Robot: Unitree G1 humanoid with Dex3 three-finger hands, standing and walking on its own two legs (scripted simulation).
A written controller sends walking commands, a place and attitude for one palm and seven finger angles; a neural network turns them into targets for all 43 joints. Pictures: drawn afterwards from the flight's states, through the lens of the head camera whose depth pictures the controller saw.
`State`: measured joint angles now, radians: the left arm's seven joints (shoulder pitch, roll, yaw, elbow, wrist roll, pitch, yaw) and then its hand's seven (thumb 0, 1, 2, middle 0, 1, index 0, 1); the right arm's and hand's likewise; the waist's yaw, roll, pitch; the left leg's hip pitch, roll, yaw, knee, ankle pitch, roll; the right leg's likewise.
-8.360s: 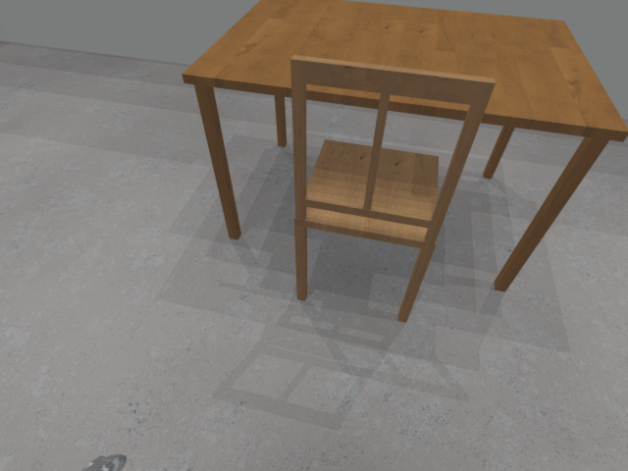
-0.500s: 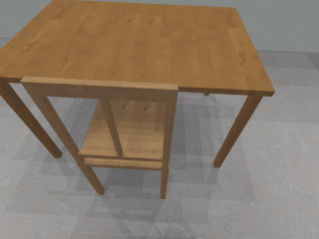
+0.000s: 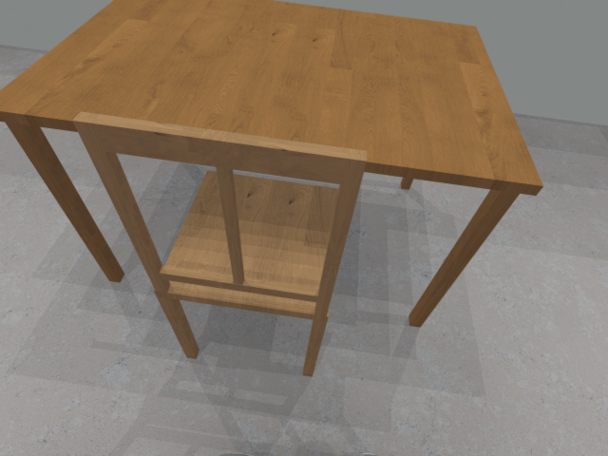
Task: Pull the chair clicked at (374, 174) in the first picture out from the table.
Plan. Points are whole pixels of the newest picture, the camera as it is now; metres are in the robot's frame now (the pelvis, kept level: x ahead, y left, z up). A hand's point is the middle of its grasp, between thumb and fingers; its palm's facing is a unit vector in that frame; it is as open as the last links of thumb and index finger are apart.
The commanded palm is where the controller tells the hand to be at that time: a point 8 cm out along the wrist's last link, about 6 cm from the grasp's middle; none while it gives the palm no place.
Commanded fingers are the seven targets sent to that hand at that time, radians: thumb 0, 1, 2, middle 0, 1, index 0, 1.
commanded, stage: come to a stop and stand still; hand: left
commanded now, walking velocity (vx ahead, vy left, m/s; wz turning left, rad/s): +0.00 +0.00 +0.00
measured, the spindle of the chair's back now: (233, 233) +0.48 +0.18 -0.06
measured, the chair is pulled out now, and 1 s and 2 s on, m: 0.00 0.00 0.00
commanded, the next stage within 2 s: look again from close up in 0.56 s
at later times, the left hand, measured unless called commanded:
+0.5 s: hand out of the picture -0.06 +0.17 -0.16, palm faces +0.03 -0.99 -0.16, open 7.4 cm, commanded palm none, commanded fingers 0.00 0.90 0.90 -0.20 -0.30 -0.20 -0.30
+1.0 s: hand out of the picture +0.00 +0.21 -0.16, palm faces +0.00 -0.98 -0.21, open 7.4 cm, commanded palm none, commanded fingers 0.00 0.90 0.90 -0.20 -0.30 -0.20 -0.30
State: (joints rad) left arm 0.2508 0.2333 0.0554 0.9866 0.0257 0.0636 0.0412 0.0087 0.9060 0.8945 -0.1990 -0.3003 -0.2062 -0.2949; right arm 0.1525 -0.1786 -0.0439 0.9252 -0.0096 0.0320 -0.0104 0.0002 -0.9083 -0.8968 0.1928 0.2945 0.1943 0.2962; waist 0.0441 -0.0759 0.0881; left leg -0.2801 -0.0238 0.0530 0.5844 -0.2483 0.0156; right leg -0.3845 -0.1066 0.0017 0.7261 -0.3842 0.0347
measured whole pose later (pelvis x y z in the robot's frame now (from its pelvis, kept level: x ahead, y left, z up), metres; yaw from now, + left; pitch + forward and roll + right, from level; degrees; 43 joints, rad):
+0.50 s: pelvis -0.04 +0.01 +0.02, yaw -1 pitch -2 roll +1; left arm 0.33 0.13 -0.01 1.09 0.01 0.00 0.03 0.01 0.90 0.89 -0.20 -0.30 -0.20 -0.29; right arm 0.27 -0.16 -0.01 1.09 -0.01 0.03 -0.02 -0.01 -0.93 -0.90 0.20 0.29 0.20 0.30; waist 0.00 -0.02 0.03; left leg -0.25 -0.02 0.06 0.39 -0.10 0.03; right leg -0.10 0.03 -0.04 0.45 -0.31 -0.05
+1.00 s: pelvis -0.02 +0.04 +0.01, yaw -1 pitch -1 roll +0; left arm 0.31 0.15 -0.02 1.04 0.01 -0.03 0.05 0.01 0.91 0.90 -0.20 -0.30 -0.20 -0.29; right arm 0.33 -0.14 0.02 1.08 -0.02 0.00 -0.02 0.02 -0.93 -0.90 0.20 0.29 0.20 0.30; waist -0.01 0.01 0.01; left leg -0.31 -0.04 0.06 0.54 -0.22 0.07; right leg -0.12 0.01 -0.03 0.51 -0.38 -0.02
